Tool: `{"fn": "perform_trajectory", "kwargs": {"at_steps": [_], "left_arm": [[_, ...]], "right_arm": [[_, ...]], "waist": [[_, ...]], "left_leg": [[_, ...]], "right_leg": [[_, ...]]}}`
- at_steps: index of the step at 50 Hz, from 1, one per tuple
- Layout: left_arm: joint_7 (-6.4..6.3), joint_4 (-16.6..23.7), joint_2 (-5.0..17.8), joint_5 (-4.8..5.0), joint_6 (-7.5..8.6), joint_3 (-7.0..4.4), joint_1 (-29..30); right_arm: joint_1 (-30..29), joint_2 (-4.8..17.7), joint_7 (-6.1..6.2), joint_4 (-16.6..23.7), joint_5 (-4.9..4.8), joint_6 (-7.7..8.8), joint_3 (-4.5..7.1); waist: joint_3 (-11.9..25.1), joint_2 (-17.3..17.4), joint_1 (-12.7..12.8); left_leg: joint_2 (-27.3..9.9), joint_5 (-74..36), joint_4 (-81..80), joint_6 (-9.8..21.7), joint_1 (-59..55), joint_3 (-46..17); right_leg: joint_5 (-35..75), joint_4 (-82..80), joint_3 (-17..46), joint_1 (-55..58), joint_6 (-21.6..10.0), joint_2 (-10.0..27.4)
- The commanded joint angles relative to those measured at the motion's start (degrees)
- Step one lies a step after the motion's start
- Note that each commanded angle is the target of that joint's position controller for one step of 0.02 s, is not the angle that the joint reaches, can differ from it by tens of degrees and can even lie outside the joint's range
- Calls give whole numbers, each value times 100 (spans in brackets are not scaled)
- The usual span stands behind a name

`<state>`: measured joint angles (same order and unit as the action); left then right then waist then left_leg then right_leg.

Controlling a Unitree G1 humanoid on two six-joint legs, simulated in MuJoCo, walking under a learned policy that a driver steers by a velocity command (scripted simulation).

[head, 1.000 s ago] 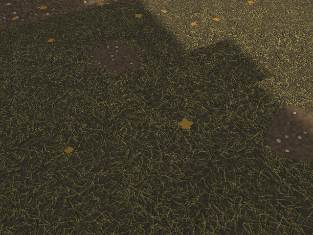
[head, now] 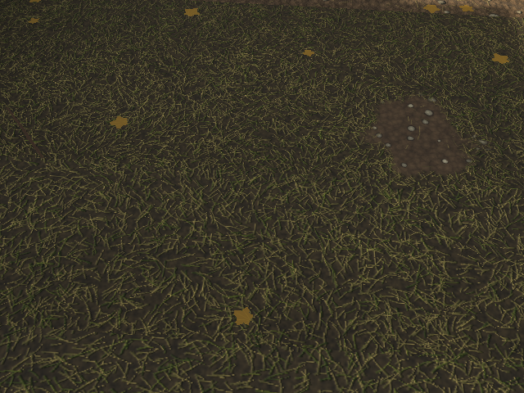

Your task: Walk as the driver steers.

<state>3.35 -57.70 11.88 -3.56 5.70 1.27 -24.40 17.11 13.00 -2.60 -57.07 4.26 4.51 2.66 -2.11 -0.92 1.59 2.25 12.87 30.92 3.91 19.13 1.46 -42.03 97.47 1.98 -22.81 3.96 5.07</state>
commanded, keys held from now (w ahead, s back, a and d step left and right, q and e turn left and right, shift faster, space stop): w+q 0.22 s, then w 0.78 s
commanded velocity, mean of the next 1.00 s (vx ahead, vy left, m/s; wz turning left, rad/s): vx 0.50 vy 0.00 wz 0.26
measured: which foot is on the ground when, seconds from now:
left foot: down 0.00-0.24, up 0.26-0.74, down 0.76-1.00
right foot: up 0.00-0.20, down 0.22-0.78, up 0.80-1.00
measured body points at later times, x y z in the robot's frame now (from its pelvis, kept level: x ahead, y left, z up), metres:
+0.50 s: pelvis +0.28 -0.07 +0.02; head +0.29 -0.06 +0.47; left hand +0.17 +0.15 -0.13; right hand +0.50 -0.25 -0.09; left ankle +0.34 +0.10 -0.67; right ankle +0.30 -0.16 -0.73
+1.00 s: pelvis +0.51 +0.05 +0.00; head +0.52 +0.05 +0.45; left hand +0.59 +0.31 -0.12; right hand +0.54 -0.19 -0.14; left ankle +0.46 +0.11 -0.73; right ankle +0.62 -0.08 -0.67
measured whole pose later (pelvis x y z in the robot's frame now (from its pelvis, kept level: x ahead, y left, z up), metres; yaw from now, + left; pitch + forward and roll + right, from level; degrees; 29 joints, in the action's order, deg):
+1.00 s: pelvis +0.51 +0.05 +0.00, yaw +13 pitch +0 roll +2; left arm 3.1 -51.1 13.9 -5.9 5.1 -1.8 -9.2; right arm 25.9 10.0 -0.8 -54.4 4.5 6.4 3.2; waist 0.3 -2.7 -2.6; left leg 4.9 16.0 22.7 4.7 7.3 4.9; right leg -4.7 57.3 2.9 -35.8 -4.9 5.2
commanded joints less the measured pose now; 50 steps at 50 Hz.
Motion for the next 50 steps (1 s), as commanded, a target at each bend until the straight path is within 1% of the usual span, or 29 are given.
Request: {"fn": "perform_trajectory", "kwargs": {"at_steps": [1, 2, 3, 4, 6, 9, 11, 12, 13, 14, 15, 16, 17, 19, 22, 29, 31, 35, 36, 38, 39, 40, 41, 42, 43, 45, 47, 48, 50], "left_arm": [[-329, 1077, -109, -85, 106, 43, 617], [-330, 952, -231, -90, 40, 94, 264], [-236, 930, -155, -59, -53, 110, 43], [-163, 984, 57, 5, -104, 58, 187], [-90, 1140, 151, 170, -162, 125, 610], [-164, 1301, 803, 38, -57, -30, 1317], [-237, 1225, 1345, 75, 148, -267, 939], [-288, 909, 1695, 108, 252, -406, -156], [-230, 855, 1894, 153, 244, -342, -756], [-122, 710, 1495, 17, 228, -259, -833], [-99, 748, 1108, 116, 222, -198, -240], [-134, 909, 818, 226, 186, -106, 548], [-229, 902, 494, 234, 166, -9, 726], [-399, 772, 273, 170, 221, 46, 678], [-420, 553, 366, 62, 296, -28, 397], [9, -2, 541, 4, 297, -91, -432], [17, -48, 546, -41, 256, -99, -549], [-115, -131, 765, 103, 121, -187, -689], [-146, -153, 910, 141, 63, -249, -634], [-158, -101, 985, 41, 39, -321, -395], [-140, -2, 678, -40, 86, -266, -512], [-9, 168, -89, -146, 181, -45, -817], [64, 414, 429, -9, 248, -236, 416], [3, 516, 474, 63, 230, -295, 766], [-68, 524, 630, 16, 193, -374, 837], [-103, 607, 135, -149, 74, -274, 809], [-71, 701, 0, -147, -64, -274, 1036], [7, 705, -146, -263, -107, -183, 939], [51, 875, -30, -363, -71, -168, 1295]], "right_arm": [[181, 186, 15, 308, -84, 231, -75], [-390, 252, -3, 580, -198, 317, -82], [-816, 623, -62, 741, -185, 333, -11], [-811, 811, -149, 805, -77, 343, 23], [-625, 988, -302, 913, 8, 329, 121], [-60, 1022, -386, 846, -1, 292, 210], [114, 821, -354, 894, 68, 325, 161], [111, 379, -373, 1004, 103, 362, 63], [1256, -370, -315, 1064, 119, 375, -94], [612, 187, -278, 1076, -14, 305, 29], [110, 518, -106, 1014, -17, 236, 133], [83, 512, 79, 948, -31, 192, 145], [121, 391, 167, 894, 56, 166, 104], [-125, -27, 194, 961, 123, 135, -10], [-688, 21, -20, 1062, -53, 70, 0], [-1407, 127, -125, 1382, -23, -106, 21], [-1628, 186, -133, 1483, -4, -106, 57], [-2025, 265, -79, 1691, -86, 4, 117], [-1876, 264, -61, 1663, -123, 36, 137], [-1022, 468, -4, 1466, -229, 176, 272], [109, 898, 100, 1197, -161, 246, 409], [1352, 1049, 105, 920, -77, 241, 412], [1695, 767, 126, 685, 147, 301, 436], [1186, 703, 122, 641, 83, 353, 431], [894, 359, 118, 644, -42, 313, 324], [541, -171, 85, 662, -91, 256, 86], [585, -193, 121, 652, -73, 246, 69], [550, -200, 169, 637, 39, 251, 43], [608, -340, 252, 636, 128, 369, -86]], "waist": [[-53, -217, 187], [-338, 35, 368], [-366, 431, 633], [-290, 640, 598], [-296, 438, 419], [-134, 287, 105], [180, 130, 346], [928, -575, 758], [2362, -1956, 245], [1253, -1669, 575], [285, -902, 475], [150, -629, 127], [390, -420, -23], [240, -233, -196], [143, -138, -13], [-167, -378, 123], [-198, -371, 180], [-309, -379, 251], [-248, -349, 171], [246, -310, -217], [1242, 433, -468], [2266, 1795, -783], [850, 713, -1217], [113, 424, -885], [116, 170, -654], [-215, 188, -177], [-133, 251, -157], [-150, 232, -101], [-137, 116, -222]], "left_leg": [[-2022, -2805, -1450, 1752, 230, -2022], [-1717, -2103, -1898, 1641, 1347, -1689], [-1196, -1380, -1791, 1399, 2056, -1170], [-992, -1247, -1789, 1279, 2524, -1157], [-1080, -668, -1739, 1181, 2338, -1523], [-1095, -485, -1010, 963, 1119, -1886], [-758, -773, -62, 574, 864, -1842], [-7, -611, 1639, 81, 1240, -1220], [719, 2263, 3332, -281, 1898, -711], [567, 2283, 4263, -201, 3386, -1047], [173, 1488, 4220, -25, 3493, -1169], [-152, 1070, 4221, -34, 3073, -952], [-430, 723, 3892, 12, 2474, -1000], [-642, 449, 3491, -17, 1960, -976], [-648, -108, 2287, -189, 1820, -630], [-598, -1238, 776, -240, 1394, -325], [-537, -957, 848, -152, 1184, -156], [-428, -61, 189, -11, 919, 120], [-331, -208, -180, 44, 546, 275], [-121, -810, -235, 342, -1237, 360], [-688, -2006, 111, 1041, -3016, -385], [-2101, -1636, -931, 2365, -5138, -3067], [-2082, -995, -1504, 1967, -4340, -3298], [-2067, -825, -1517, 1655, -3313, -2583], [-1988, -856, -1575, 1604, -2751, -2253], [-1782, -1430, -1714, 1399, -1632, -1599], [-1483, -1067, -1918, 1287, -1203, -1175], [-1300, -784, -1683, 1169, -855, -997], [-1073, -578, -1287, 1035, -628, -862]], "right_leg": [[1251, -2041, 436, -1582, -433, 548], [2208, -3519, 400, -896, -507, 549], [2687, -4662, 140, 112, -550, 385], [3381, -4777, -75, 743, -605, 264], [4624, -5565, -69, 978, -534, 80], [4420, -5839, -215, 800, -594, -90], [4240, -5918, -450, 1752, -885, -208], [4452, -6149, 359, 3186, -1506, 424], [5758, -7048, 2709, 4829, -2942, 1879], [2744, -8063, 4038, 4291, -2620, 1876], [487, -8479, 3487, 3092, -2016, 1603], [431, -8592, 3057, 2337, -1911, 1509], [1222, -8734, 2641, 1983, -1877, 1410], [2460, -9054, 1990, 1641, -1810, 1283], [3609, -9244, 757, 1873, -1737, 888], [4661, -9132, 167, 2015, -1935, 964], [4675, -8971, 46, 2016, -1885, 957], [4752, -8587, 83, 2605, -1754, 1136], [4850, -8333, 29, 2620, -1755, 1131], [6096, -7140, -317, 1848, -1502, 782], [5155, -5365, -762, 851, -1042, 181], [966, -3481, -535, -1272, -606, -899], [817, -2603, 361, -2409, -851, -765], [1351, -2333, 440, -2498, -970, -382], [1654, -2376, 354, -2191, -992, -139], [2355, -2937, 425, -1770, -1003, 160], [2776, -3631, 255, -1615, -881, 172], [3616, -3740, 316, -1572, -916, 252], [5306, -4845, 424, -1837, -830, 263]]}}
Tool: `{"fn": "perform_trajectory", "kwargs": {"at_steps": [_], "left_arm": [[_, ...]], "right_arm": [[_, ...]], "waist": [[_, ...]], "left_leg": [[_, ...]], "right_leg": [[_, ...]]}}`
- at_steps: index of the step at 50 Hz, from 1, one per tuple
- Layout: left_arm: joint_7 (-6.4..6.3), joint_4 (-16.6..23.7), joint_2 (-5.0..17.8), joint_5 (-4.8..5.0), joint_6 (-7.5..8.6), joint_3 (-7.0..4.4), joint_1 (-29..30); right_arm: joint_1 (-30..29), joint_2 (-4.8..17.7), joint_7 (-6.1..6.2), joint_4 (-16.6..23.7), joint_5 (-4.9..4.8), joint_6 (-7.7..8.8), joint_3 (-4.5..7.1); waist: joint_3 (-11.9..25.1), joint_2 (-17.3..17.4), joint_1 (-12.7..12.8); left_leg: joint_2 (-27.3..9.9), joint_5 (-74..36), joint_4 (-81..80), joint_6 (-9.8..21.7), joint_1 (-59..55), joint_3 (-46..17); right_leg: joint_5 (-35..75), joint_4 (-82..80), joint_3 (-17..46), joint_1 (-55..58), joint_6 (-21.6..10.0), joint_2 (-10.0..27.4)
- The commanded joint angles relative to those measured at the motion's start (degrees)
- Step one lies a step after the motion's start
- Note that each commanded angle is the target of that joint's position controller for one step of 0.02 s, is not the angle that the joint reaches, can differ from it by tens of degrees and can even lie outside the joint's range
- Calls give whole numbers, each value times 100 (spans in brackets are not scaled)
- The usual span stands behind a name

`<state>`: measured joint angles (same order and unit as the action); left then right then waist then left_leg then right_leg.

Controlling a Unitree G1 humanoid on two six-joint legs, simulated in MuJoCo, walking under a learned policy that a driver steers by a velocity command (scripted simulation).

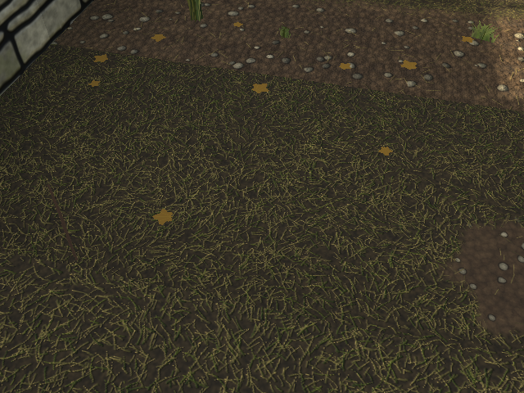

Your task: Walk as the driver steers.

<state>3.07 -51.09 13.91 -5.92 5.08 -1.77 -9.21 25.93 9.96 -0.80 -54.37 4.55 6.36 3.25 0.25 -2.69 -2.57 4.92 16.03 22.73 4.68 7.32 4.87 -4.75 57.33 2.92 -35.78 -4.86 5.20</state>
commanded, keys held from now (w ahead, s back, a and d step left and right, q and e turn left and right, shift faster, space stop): w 0.72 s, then no key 0.02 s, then e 0.26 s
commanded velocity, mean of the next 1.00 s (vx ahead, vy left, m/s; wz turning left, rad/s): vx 0.44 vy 0.00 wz -0.06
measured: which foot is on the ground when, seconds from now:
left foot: down 0.00-0.34, up 0.36-0.72, down 0.74-1.00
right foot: up 0.00-0.30, down 0.32-0.78, up 0.80-1.00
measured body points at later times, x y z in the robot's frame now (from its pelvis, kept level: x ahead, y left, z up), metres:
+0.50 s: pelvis +0.34 -0.06 -0.16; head +0.35 -0.06 +0.29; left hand +0.35 +0.19 -0.31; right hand +0.35 -0.29 -0.31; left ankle +0.34 +0.08 -0.80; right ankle +0.33 -0.15 -0.90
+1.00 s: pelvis +0.59 +0.01 -0.16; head +0.63 +0.01 +0.29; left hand +0.70 +0.23 -0.30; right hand +0.64 -0.26 -0.29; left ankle +0.66 +0.07 -0.90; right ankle +0.60 -0.16 -0.82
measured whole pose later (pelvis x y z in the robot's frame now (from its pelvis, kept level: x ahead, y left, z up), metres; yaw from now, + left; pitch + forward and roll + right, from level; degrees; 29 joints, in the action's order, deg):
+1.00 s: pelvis +0.59 +0.01 -0.16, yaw -5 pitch +0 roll +0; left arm 1.9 -52.5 11.4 -3.1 5.5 -2.7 -13.0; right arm 13.8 12.8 0.2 -53.5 2.8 6.7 3.6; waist -3.2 -1.0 -1.2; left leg 2.4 3.3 15.3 5.6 12.7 8.1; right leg -21.5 61.7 1.3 -32.0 1.9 5.6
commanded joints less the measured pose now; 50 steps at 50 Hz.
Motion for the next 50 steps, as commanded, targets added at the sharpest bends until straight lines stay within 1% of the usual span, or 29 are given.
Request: {"fn": "perform_trajectory", "kwargs": {"at_steps": [1, 2, 4, 6, 8, 13, 14, 15, 16, 17, 18, 19, 20, 21, 22, 23, 25, 29, 34, 37, 38, 39, 40, 41, 42, 44, 45, 48, 50], "left_arm": [[69, 331, -152, -41, 31, 140, -11], [67, 403, -213, -29, -16, 161, -17], [75, 578, -84, -57, -141, 171, 140], [32, 734, 196, -84, -178, 121, 485], [6, 978, 157, -50, -209, 151, 1193], [46, 863, 145, 20, -134, 188, 1634], [3, 676, 266, 72, -121, 144, 1271], [-89, 266, 662, 216, -85, -46, 272], [-99, -153, 993, 252, 3, -237, -1440], [27, -467, 1240, 169, 7, -372, -3189], [104, -685, 1256, 59, -53, -368, -3651], [19, -808, 1191, -9, -169, -437, -3461], [-49, -470, 1117, 96, -191, -384, -2344], [-26, -204, 855, 130, -214, -274, -1516], [-86, -18, 115, 153, -81, -32, -1082], [-102, 70, -189, 201, 31, 88, -830], [-112, -114, 94, 321, 169, 20, -1139], [147, -152, 559, 239, 236, -195, -1032], [141, -430, 436, 149, 113, -199, -1647], [72, -411, 653, 237, 80, -284, -1581], [85, -334, 568, 231, 101, -270, -1596], [130, -419, -241, 141, 137, -20, -2688], [217, -354, 0, 302, 106, -73, -2153], [181, -174, 271, 409, 51, -177, -1275], [4, -242, 360, 386, 62, -211, -1079], [-197, -344, -112, 140, 60, -82, -1407], [-239, -338, -392, 158, 32, -16, -1368], [-140, -244, -177, 362, 22, -103, -1477], [-67, -95, 36, 267, 45, -188, -1352]], "right_arm": [[-113, 137, 71, 291, 49, 208, -120], [-39, 258, 12, 240, 83, 176, -160], [364, 96, -82, 5, 145, 169, -292], [802, 68, -78, -154, 63, 188, -388], [1469, 69, 42, -364, -36, 188, -454], [1908, 355, 74, -688, -241, -49, -408], [1781, 514, 31, -676, -242, -110, -366], [1639, 753, -107, -692, -152, -148, -278], [1533, 669, -322, -737, 141, -174, -332], [2751, -369, -541, -1020, 120, -152, -552], [1682, 101, -656, -438, -102, -100, -508], [320, 326, -645, 91, -266, -84, -379], [-378, 411, -546, 308, -230, -8, -348], [-330, 547, -409, 286, -114, 37, -260], [-411, 287, -237, 288, 45, 84, -314], [-546, -41, -222, 191, 122, 35, -360], [-507, -143, -281, 212, 82, -128, -375], [-1214, 33, -263, 564, -19, -273, -470], [-2453, 735, -240, 831, -111, -201, -233], [-2418, 1116, -218, 862, -235, -70, -11], [-1638, 1483, -190, 650, -347, 14, 120], [-387, 1672, -211, 453, -302, 11, 115], [752, 1447, -167, 106, -164, -24, 105], [424, 1524, -77, 32, -114, 82, 189], [-475, 1357, 9, 172, -257, 120, 191], [-1193, 646, 100, 276, -309, 90, -7], [-1396, 512, 102, 354, -302, 100, -35], [-1962, 975, 140, 672, -193, 204, 190], [-1833, 996, 134, 717, -107, 185, 227]], "waist": [[-194, 99, 46], [-167, 452, 90], [-451, 401, 106], [-711, 182, -69], [-856, 190, -486], [-1090, 238, -726], [-1023, 175, -527], [-545, -146, -63], [-117, -262, 728], [2043, -1141, 856], [2599, -868, 1377], [1255, -196, 1572], [170, 378, 1103], [-223, 349, 669], [-362, 342, 279], [-801, 368, 147], [-475, 78, 67], [-386, 125, 85], [-474, 85, 374], [-158, 106, 103], [665, 430, -136], [2245, 1569, -152], [2362, 1341, -686], [998, 795, -666], [194, 639, -295], [289, 640, 294], [294, 445, 427], [483, 449, 556], [387, 483, 498]], "left_leg": [[-1076, -646, -117, 905, 956, -892], [-884, -527, 19, 848, 1724, -711], [-1182, -98, 230, 946, 2298, -1101], [-1386, 302, 805, 1016, 1533, -1500], [-1486, 463, 1278, 994, 259, -1847], [-1270, -76, 2026, 653, 245, -1876], [-1194, -484, 2348, 592, 232, -1800], [-893, -1432, 3205, 414, 392, -1337], [-766, -1826, 4702, 34, 1799, -1102], [-117, 1634, 7432, -440, 3572, -883], [128, 3431, 9011, -614, 4474, -762], [-80, 2789, 8947, -458, 5698, -869], [-716, 1863, 7818, -233, 5483, -692], [-950, 1463, 7250, -166, 4861, -721], [-1349, 217, 5616, 41, 3949, -1051], [-1536, -448, 4132, 122, 3178, -978], [-1312, -924, 3164, 35, 2503, -583], [-1112, -1650, 1494, -110, 2273, -760], [-770, -2014, 904, 36, 2400, -581], [-432, -2106, 725, 359, 874, -168], [-699, -3277, 1090, 760, -759, -460], [-2272, -4065, 752, 2126, -3594, -2508], [-2892, -3052, -225, 2162, -3932, -3929], [-2671, -2179, -583, 1533, -2552, -3355], [-2479, -2329, -729, 1280, -1202, -2473], [-2326, -3443, -1039, 1208, 14, -1741], [-2237, -3813, -1213, 1109, 404, -1385], [-1944, -4214, -1329, 1163, 914, -376], [-1954, -3849, -1329, 1251, 979, -114]], "right_leg": [[2752, -1790, 140, -83, 115, 161], [3417, -1974, -125, 720, 97, 33], [3552, -1677, -53, 1041, 135, 86], [3223, -1933, 97, 238, 202, 215], [2725, -2663, 106, -709, 300, 268], [2220, -3934, -271, 708, 256, 225], [2305, -4230, -375, 1291, 254, 193], [2713, -4442, -728, 2683, 139, -23], [3740, -3924, -678, 5003, -234, 216], [6775, -1379, 19, 8611, -1683, 1256], [6114, -1618, 1305, 9016, -2210, 2040], [3177, -2612, 1667, 7952, -1673, 1941], [942, -3468, 1279, 5852, -1295, 1645], [587, -3848, 1092, 4372, -1373, 1534], [804, -4356, 909, 3112, -1316, 1362], [890, -4947, 577, 1877, -1348, 1193], [678, -5033, 367, 1663, -1405, 913], [2061, -4797, 307, 2191, -1266, 1053], [1690, -4452, 75, 3282, -861, 881], [2828, -3591, -295, 3219, -394, 566], [2640, -2480, -600, 2636, 20, 57], [-504, -654, -698, 878, 508, -697], [-3405, 905, -349, -81, 484, -1008], [-3108, 1314, 155, -557, 237, -571], [-2757, 1274, 72, -327, 205, -170], [-2440, 731, 207, 764, 280, 311], [-2337, 572, 186, 1167, 410, 376], [-1545, 794, -144, 1550, 738, 130], [-1124, 834, -135, 1367, 842, 97]]}}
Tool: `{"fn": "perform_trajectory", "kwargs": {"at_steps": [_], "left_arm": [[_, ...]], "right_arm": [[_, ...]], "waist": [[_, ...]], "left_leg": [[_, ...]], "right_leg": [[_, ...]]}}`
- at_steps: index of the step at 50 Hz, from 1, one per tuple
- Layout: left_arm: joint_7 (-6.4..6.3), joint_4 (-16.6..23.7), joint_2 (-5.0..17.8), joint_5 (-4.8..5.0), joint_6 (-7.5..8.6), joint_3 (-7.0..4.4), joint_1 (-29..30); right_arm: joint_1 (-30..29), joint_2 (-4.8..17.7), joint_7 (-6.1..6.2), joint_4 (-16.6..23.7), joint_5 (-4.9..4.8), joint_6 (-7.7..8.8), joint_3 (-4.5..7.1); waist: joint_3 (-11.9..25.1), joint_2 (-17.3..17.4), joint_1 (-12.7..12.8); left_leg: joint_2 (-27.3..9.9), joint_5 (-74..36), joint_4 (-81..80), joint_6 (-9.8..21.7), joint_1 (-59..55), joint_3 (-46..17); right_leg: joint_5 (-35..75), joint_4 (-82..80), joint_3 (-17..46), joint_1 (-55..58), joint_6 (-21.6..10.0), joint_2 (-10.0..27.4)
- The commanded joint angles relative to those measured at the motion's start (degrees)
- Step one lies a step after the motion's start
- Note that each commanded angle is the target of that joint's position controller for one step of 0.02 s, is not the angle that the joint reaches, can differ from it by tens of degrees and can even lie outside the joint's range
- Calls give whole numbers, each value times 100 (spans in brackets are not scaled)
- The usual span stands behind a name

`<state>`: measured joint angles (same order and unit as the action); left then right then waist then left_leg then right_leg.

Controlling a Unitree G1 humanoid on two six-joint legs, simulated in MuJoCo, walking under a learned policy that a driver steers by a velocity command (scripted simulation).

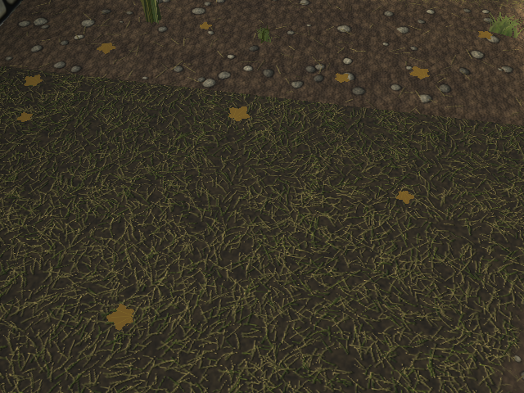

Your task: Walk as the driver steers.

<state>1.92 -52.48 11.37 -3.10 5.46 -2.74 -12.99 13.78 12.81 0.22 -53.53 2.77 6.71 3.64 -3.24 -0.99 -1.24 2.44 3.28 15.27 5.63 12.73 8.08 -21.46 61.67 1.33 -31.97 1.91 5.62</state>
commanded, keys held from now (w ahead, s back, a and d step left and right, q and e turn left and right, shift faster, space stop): e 0.78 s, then w+e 0.06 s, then w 0.16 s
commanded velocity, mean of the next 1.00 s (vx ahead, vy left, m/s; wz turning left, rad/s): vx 0.08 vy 0.00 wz -0.52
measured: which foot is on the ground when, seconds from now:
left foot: down 0.00-0.40, up 0.42-0.94, down 0.96-1.00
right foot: up 0.00-0.36, down 0.38-0.96, up 0.98-1.00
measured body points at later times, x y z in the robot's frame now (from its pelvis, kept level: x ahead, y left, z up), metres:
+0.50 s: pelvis +0.05 -0.08 +0.00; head +0.09 -0.10 +0.45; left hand +0.26 +0.15 -0.10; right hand +0.11 -0.40 -0.10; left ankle +0.06 +0.07 -0.70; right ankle +0.02 -0.17 -0.75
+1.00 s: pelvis +0.10 -0.06 -0.02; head +0.12 -0.08 +0.43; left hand +0.35 +0.08 -0.12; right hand +0.04 -0.33 -0.14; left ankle +0.10 +0.05 -0.75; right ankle +0.01 -0.16 -0.72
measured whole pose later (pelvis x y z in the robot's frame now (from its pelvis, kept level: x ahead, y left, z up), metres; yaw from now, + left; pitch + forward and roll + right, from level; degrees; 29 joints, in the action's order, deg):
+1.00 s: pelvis +0.10 -0.06 -0.02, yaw -33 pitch +3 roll +1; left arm 3.9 -37.8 15.0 -2.2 4.4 -3.1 -15.7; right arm 16.9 15.7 -0.4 -43.1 3.5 7.0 0.2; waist 0.8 -0.9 -0.6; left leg 2.7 23.4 34.3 3.1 14.3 2.2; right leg -28.6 50.0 12.9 -24.7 -2.5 -6.2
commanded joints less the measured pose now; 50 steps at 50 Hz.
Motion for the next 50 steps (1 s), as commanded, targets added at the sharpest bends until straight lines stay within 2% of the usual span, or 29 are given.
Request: {"fn": "perform_trajectory", "kwargs": {"at_steps": [1, 3, 7, 13, 15, 17, 18, 19, 20, 21, 22, 23, 24, 25, 26, 27, 28, 31, 34, 39, 40, 42, 43, 45, 46, 47, 48, 49, 50], "left_arm": [[36, 137, 358, -41, 11, -110, -873], [13, 367, 296, -126, -53, -90, -560], [-15, 704, 404, -141, -162, -89, -181], [42, 1011, 519, -2, -260, -114, 179], [83, 1036, 652, 82, -233, -157, 296], [152, 999, 626, 133, -151, -176, 240], [172, 994, 666, 166, -83, -214, 144], [133, 975, 695, 142, -3, -284, -32], [50, 964, 1021, 49, 84, -434, -290], [-60, 1002, 1840, 45, 194, -628, -638], [-107, 874, 1942, -101, 338, -719, -1139], [-121, 765, 1894, -156, 430, -777, -1132], [-94, 855, 1684, -38, 416, -748, -768], [-59, 964, 1488, 125, 366, -682, -515], [-18, 1057, 1410, 216, 298, -641, -363], [12, 1145, 1395, 203, 231, -614, -252], [18, 1256, 1437, 94, 155, -599, -157], [49, 1525, 1450, 1, 145, -568, -109], [82, 1648, 1430, 19, 179, -521, -356], [137, 1943, 1559, 73, 143, -473, -434], [138, 1969, 1541, 65, 114, -464, -517], [167, 1985, 1420, 98, 57, -397, -563], [173, 2016, 1382, 134, 31, -369, -413], [203, 2048, 1394, 208, -56, -329, -44], [224, 1997, 1309, 200, -93, -285, 15], [226, 1917, 1115, 162, -96, -213, -19], [227, 1788, 708, 152, -79, -86, -242], [223, 2072, 383, 86, 20, -26, -357], [121, 2014, 860, -13, 91, -145, -34]], "right_arm": [[-469, 697, 36, 615, 73, 143, 193], [-227, 782, 45, 607, 57, 91, 242], [36, 976, 63, 770, -20, 105, 346], [-15, 1238, 225, 1167, 3, 28, 469], [50, 1231, 311, 1184, -61, -36, 480], [-13, 1395, 353, 1165, -73, -153, 511], [-148, 1388, 342, 1152, -75, -215, 494], [-108, 1242, 284, 1019, -67, -254, 428], [-17, 883, 216, 1015, -42, -262, 330], [-397, 400, 240, 1623, -6, -174, 176], [-702, 553, 178, 1687, -12, -61, 132], [-945, 648, 141, 1668, -45, -55, 141], [-775, 1033, 165, 1539, -109, -72, 267], [-599, 1216, 202, 1440, -58, -98, 323], [-586, 1138, 210, 1470, -33, -127, 295], [-551, 1038, 199, 1473, -33, -155, 259], [-484, 859, 145, 1462, -25, -188, 194], [-180, 943, 43, 1370, -31, -232, 169], [-256, 1021, 100, 1385, -5, -294, 128], [-435, 864, 188, 1466, 7, -297, -50], [-364, 846, 181, 1453, 23, -277, -86], [-399, 804, 161, 1466, 88, -242, -153], [-321, 757, 126, 1453, 97, -231, -194], [36, 679, 2, 1389, -8, -164, -238], [193, 642, -51, 1356, -46, -98, -249], [496, 680, -73, 1313, -59, -14, -250], [1225, 882, -26, 1171, -5, 101, -207], [1572, 1770, -51, 1156, 99, 233, 9], [1584, 1541, -128, 1075, 216, 194, 21]], "waist": [[617, 325, 319], [510, 317, 195], [405, 363, -54], [527, 517, -244], [506, 532, -243], [618, 532, -158], [671, 483, -42], [825, 391, 48], [1179, -88, 136], [1445, -1236, 195], [1344, -350, 483], [908, -229, 469], [896, -269, 289], [884, -511, 141], [740, -636, -14], [669, -552, -124], [722, -503, -148], [733, -438, -144], [726, -396, 39], [778, -445, 321], [833, -446, 392], [584, -498, 512], [460, -535, 464], [357, -324, 178], [314, -261, 60], [392, -201, -76], [608, 336, -312], [503, 1455, -245], [241, 331, -371]], "left_leg": [[-1807, -2340, -613, 1220, 276, -454], [-1890, -1957, -592, 1265, -77, -407], [-2206, -1961, -513, 1407, -997, -483], [-2403, -1862, -426, 1170, -1845, -294], [-2452, -1739, -329, 951, -2272, -266], [-2357, -1462, -59, 751, -2225, -129], [-2287, -1031, 110, 596, -1987, -58], [-2163, -442, 363, 376, -1619, -25], [-1661, 502, 1066, -68, -1056, 413], [-685, 3218, 2468, -753, 616, 758], [-455, 3982, 2889, -812, 1821, -399], [-532, 3721, 3306, -830, 2490, -849], [-596, 3441, 3829, -878, 2633, -859], [-629, 3284, 4176, -909, 2459, -870], [-626, 3047, 4376, -920, 2113, -891], [-580, 2647, 4461, -927, 1794, -940], [-467, 2205, 4711, -947, 1570, -883], [-392, 1671, 4893, -1037, 1456, -979], [-500, 1764, 4651, -1170, 1774, -1163], [-466, 2167, 3751, -1272, 1802, -1074], [-437, 2165, 3529, -1239, 1678, -1056], [-310, 2346, 3077, -1099, 1449, -947], [-234, 2444, 2795, -1022, 1220, -808], [-33, 1922, 1876, -858, 267, -498], [17, 1727, 1539, -751, -319, -483], [-168, 1525, 1368, -571, -995, -725], [-940, 955, 1087, 40, -1892, -1689], [-2560, -818, 537, 1952, -2356, -4467], [-3096, -980, 140, 2271, -2319, -4996]], "right_leg": [[702, 288, 110, 760, 175, 103], [883, -111, 52, 518, 185, 213], [391, -1087, -172, 294, 99, 193], [-31, -2118, -471, 597, 8, 70], [184, -2928, -473, 499, -73, 59], [831, -3756, -660, 950, -258, -153], [1474, -4257, -731, 1353, -435, -302], [2338, -4515, -708, 2004, -690, -409], [3912, -4330, -323, 2892, -1095, -49], [6176, -4153, 1476, 3975, -2307, 1236], [5718, -4220, 2115, 4576, -2657, 1540], [5428, -4272, 1815, 4572, -2377, 1342], [5594, -4201, 1448, 4463, -2187, 1182], [5880, -4165, 1269, 4076, -2084, 1104], [5822, -4288, 1107, 3425, -1992, 991], [5589, -4432, 1017, 2904, -1902, 892], [5524, -4407, 908, 2555, -1901, 743], [5162, -4324, 1005, 2178, -1961, 636], [4769, -4097, 1490, 2506, -2006, 761], [4176, -3701, 2170, 2565, -2020, 714], [3352, -3772, 2340, 2509, -2012, 664], [681, -4067, 2689, 2106, -1912, 451], [-316, -4136, 2733, 1825, -1822, 353], [-1078, -3918, 2706, 1180, -1759, 142], [-1086, -3692, 2690, 783, -1743, 23], [-931, -3252, 2631, 355, -1607, -102], [-1168, -1986, 2232, -382, -1136, -473], [-1776, -48, 1162, -2137, -304, -1505], [-1492, 749, 1474, -2912, -128, -1052]]}}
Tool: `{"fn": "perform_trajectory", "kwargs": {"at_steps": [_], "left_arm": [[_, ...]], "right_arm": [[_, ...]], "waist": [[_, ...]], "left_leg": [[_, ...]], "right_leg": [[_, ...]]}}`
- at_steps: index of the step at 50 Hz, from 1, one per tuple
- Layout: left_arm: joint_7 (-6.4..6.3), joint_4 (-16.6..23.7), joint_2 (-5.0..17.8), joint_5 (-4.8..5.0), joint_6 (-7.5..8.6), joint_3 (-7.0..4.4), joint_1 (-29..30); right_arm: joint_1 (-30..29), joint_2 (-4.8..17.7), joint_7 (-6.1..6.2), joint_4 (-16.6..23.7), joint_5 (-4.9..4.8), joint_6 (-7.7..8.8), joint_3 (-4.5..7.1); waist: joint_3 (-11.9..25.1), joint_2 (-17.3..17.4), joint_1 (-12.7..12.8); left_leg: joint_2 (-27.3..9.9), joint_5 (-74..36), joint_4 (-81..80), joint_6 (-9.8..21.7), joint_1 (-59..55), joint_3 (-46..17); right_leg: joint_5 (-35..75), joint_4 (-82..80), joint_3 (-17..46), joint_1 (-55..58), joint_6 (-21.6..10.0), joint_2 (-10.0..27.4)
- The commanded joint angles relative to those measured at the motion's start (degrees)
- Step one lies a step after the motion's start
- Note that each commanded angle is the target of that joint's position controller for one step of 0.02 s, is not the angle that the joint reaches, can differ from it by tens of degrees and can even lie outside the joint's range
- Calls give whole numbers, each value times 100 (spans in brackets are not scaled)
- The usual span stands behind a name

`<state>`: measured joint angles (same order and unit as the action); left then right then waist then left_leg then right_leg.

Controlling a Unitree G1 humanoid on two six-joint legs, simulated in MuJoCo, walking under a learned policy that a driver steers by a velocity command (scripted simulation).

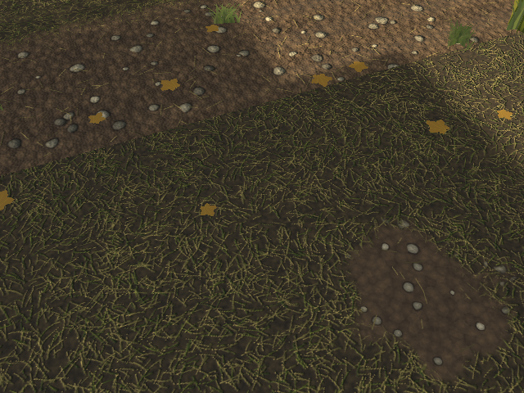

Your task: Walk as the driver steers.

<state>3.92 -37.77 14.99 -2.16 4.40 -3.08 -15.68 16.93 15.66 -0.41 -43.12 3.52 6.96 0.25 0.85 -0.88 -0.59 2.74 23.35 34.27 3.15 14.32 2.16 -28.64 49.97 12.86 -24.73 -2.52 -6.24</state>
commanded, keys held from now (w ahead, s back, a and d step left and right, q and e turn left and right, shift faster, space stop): w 0.54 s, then w+q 0.04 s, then q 0.42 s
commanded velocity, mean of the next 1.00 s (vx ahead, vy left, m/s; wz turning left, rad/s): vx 0.34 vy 0.00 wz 0.08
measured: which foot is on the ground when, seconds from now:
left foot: down 0.00-0.56, up 0.58-0.96, down 0.98-1.00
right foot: up 0.00-0.54, down 0.56-0.98, up 1.00-1.00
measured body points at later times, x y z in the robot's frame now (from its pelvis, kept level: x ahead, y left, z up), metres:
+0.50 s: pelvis +0.22 -0.04 -0.08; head +0.24 -0.04 +0.37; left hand +0.48 +0.13 -0.15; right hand +0.03 -0.23 -0.20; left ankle -0.06 +0.10 -0.72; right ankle +0.40 -0.18 -0.79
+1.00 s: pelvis +0.45 -0.03 -0.17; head +0.47 +0.00 +0.28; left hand +0.49 +0.27 -0.31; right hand +0.71 -0.25 -0.23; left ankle +0.55 +0.07 -0.89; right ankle +0.39 -0.18 -0.88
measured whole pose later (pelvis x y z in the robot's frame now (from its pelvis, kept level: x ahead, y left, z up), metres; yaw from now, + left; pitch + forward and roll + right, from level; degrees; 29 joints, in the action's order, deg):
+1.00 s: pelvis +0.45 -0.03 -0.17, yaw +9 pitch +2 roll -3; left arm -3.1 -52.3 16.2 1.0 1.4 -4.7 -11.8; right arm 2.4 14.7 -1.2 -38.3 0.2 0.3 4.4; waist -0.1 0.2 1.6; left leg -0.8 7.8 36.5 2.8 30.0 -0.1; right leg -25.0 36.5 -11.4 -10.8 2.3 4.1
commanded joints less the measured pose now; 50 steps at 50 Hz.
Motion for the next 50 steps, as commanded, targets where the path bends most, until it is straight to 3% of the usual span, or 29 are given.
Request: {"fn": "perform_trajectory", "kwargs": {"at_steps": [1, 3, 4, 6, 8, 10, 12, 13, 16, 17, 19, 22, 23, 24, 26, 27, 28, 29, 30, 31, 32, 33, 34, 36, 39, 43, 47, 49, 50], "left_arm": [[-231, 388, 600, -87, 169, -134, 273], [-330, 100, 582, -245, 66, -118, 72], [-258, 65, 486, -320, 47, -61, 159], [-52, 70, 181, -229, 12, 32, 527], [49, 87, 164, -179, 18, 50, 793], [106, 27, 85, -313, 25, 115, 660], [108, 123, 140, -340, 41, 132, 849], [50, 190, 91, -299, 49, 196, 1165], [-11, 257, -88, -307, 59, 281, 1761], [19, 223, -109, -251, 71, 311, 1888], [102, 215, -210, -266, -18, 400, 1941], [90, 259, 180, -298, -176, 341, 2062], [65, 307, 516, 833, -53, 71, 2494], [73, 148, 429, 875, 46, 108, 2144], [57, -401, 398, 591, 88, 13, 1068], [18, -826, 527, 483, 50, -97, 2], [-31, -1253, 643, 334, -16, -144, -1295], [-112, -1389, 878, 68, -34, -75, -1602], [-161, -1449, 1041, 113, -114, -186, -1890], [-193, -1527, 1193, 171, -175, -273, -1623], [-224, -1513, 1126, 149, -180, -284, -1083], [-235, -1202, 676, 206, -97, -101, -172], [-256, -1206, 562, 206, -4, -45, 229], [-272, -1160, 495, 125, 79, -6, 1028], [-497, -1266, 619, 20, 139, -66, 871], [-696, -1219, 858, 269, -48, -180, 736], [-759, -1192, 1021, 434, -229, -344, 632], [-722, -1202, 887, 371, -306, -369, 291], [-699, -1049, 658, 134, -301, -298, -24]], "right_arm": [[774, 990, -130, 50, 34, 126, 318], [373, 190, -100, 96, -108, 62, 91], [347, 64, -49, 84, -115, 29, 47], [736, 234, -43, -104, 10, -13, 67], [1150, 366, -127, -350, 37, 35, 95], [1327, 347, -185, -508, 216, 35, 62], [1324, 234, -224, -577, 191, 55, -3], [1803, -19, -126, -938, 256, 61, -55], [2708, -72, 2, -1299, 137, 62, -99], [2521, -187, -42, -1287, 131, 44, -137], [2176, -38, -205, -1203, 188, -35, -171], [1920, 286, -280, -1264, 103, 21, -97], [1559, 539, 26, -1214, -820, -212, 149], [1709, 657, 144, -1283, -751, -356, 139], [1902, 610, 199, -1376, -503, -475, 193], [1675, 419, 174, -1437, -474, -459, 204], [1610, 51, 118, -1467, -478, -370, 188], [2557, -474, 78, -1470, -660, -199, 79], [2521, 43, 12, -1257, -861, -1, 146], [1927, 177, 50, -863, -938, -13, 180], [1349, 58, 191, -703, -959, -89, 152], [1051, 257, 322, -662, -803, -246, 229], [996, 76, 404, -674, -639, -430, 247], [872, -146, 422, -483, -502, -652, 294], [110, -45, 295, -97, -461, -521, 351], [-687, -4, 40, 281, -438, -548, 370], [-1195, 266, -112, 667, -346, -699, 513], [-683, 637, -99, 553, -291, -674, 709], [-223, 1369, -11, 584, -278, -673, 914]], "waist": [[-346, 124, -198], [-132, 489, -75], [-225, 352, -89], [-281, 362, -285], [-367, 411, -395], [-315, 486, -280], [-409, 550, -260], [-582, 429, -506], [-773, 490, -940], [-929, 278, -875], [-1020, 371, -729], [-1376, 224, -574], [-1802, -225, -539], [-1384, -249, -434], [-397, 173, -261], [165, 98, 345], [702, -505, 927], [1696, -1383, 627], [2565, -1746, 889], [2510, -1035, 789], [2043, -493, 594], [1274, 382, 254], [817, 289, -24], [-172, -159, -478], [-65, -585, -347], [333, -474, -165], [155, -323, -66], [362, 309, -199], [666, 1739, -169]], "left_leg": [[-2831, -2651, -1703, 2155, -2204, -3594], [-1828, -2038, -1837, 1479, -1755, -2238], [-1630, -2102, -1983, 1290, -1530, -1844], [-1321, -2098, -2128, 1252, -1151, -1242], [-1360, -2463, -2196, 1323, -1159, -1014], [-1395, -2813, -1889, 1299, -1068, -836], [-1453, -2849, -1788, 1310, -816, -862], [-1598, -2224, -1465, 1264, -1902, -1177], [-1579, -1819, -1090, 1250, -2985, -1342], [-1334, -1684, -1064, 1151, -2314, -1088], [-1067, -1003, -1193, 1141, -132, -763], [-1227, -801, -993, 1041, -216, -948], [-1379, -1808, -278, 659, -574, -999], [-1298, -2646, 445, 508, -1397, -824], [-1109, -3488, 2195, 425, -1781, -820], [-828, -3199, 3728, 241, -856, -546], [-83, 164, 6058, -164, 1154, -400], [-28, 2795, 7756, -225, 3026, -1248], [-114, 2457, 7917, -398, 3534, -1697], [-366, 1953, 7160, -558, 4020, -1476], [-697, 1426, 7275, -613, 4202, -988], [-826, 463, 6622, -596, 3598, -796], [-895, 113, 6575, -552, 3266, -960], [-1067, -419, 4530, -638, 2163, -1032], [-984, -1704, 2344, -646, 1699, -804], [-714, -2706, 1013, -492, 1321, -484], [-594, -1696, 439, -105, 1306, -278], [-293, -2605, -213, 213, 246, -165], [-1332, -5646, -303, 837, -1175, -1830]], "right_leg": [[-70, 2426, 221, -3710, 440, 421], [1041, 2240, -141, -3211, 485, 690], [1481, 1850, -305, -2963, 474, 772], [2287, 1473, -772, -2631, 451, 788], [2751, 856, -997, -2544, 425, 907], [3182, 1041, -1140, -2393, 297, 993], [3124, 1014, -1286, -2238, 192, 1014], [3962, 346, -562, -3382, 267, 1306], [4456, -744, -881, -4288, 336, 1224], [5113, -1457, -928, -3626, 273, 1278], [5610, -1643, -1411, -1241, 100, 1114], [4770, -1800, -1301, -710, 30, 1210], [4539, -2421, -907, -1185, 4, 1070], [4765, -2946, -989, -1078, -20, 1031], [5572, -3401, -1055, 362, -90, 1012], [6183, -3429, -1347, 2094, -108, 1025], [6919, -2813, -936, 4437, -402, 1645], [9348, -414, -290, 6301, -792, 2595], [9441, -464, 507, 6648, -1542, 3088], [6276, -1504, 1081, 6096, -1890, 3280], [4435, -2266, 1628, 5019, -2004, 3470], [3831, -2879, 1383, 3170, -1837, 3334], [4059, -2967, 1342, 2027, -1712, 3515], [4408, -3404, -220, -78, -1155, 2679], [5397, -3348, -1267, 38, -899, 2106], [5214, -3198, -1604, 928, -757, 2227], [4194, -2617, -1702, 1507, -429, 2413], [3770, -1185, -2107, 1301, -44, 1876], [1778, 902, -2456, -191, 478, 1175]]}}
Velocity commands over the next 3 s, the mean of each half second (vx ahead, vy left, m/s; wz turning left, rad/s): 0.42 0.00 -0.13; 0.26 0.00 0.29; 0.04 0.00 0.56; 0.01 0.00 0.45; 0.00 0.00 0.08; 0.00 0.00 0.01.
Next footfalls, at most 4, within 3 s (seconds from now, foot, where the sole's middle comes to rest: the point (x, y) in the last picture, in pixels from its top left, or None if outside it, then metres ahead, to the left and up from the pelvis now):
0.56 right None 0.42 -0.18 -0.93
0.98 left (243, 377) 0.59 0.08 -0.93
1.52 right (312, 356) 0.64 -0.12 -0.93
1.94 left None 0.50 0.11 -0.93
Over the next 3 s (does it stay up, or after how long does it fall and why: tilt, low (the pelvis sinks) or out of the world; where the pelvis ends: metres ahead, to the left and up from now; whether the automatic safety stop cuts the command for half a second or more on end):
stays up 0.57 -0.01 -0.15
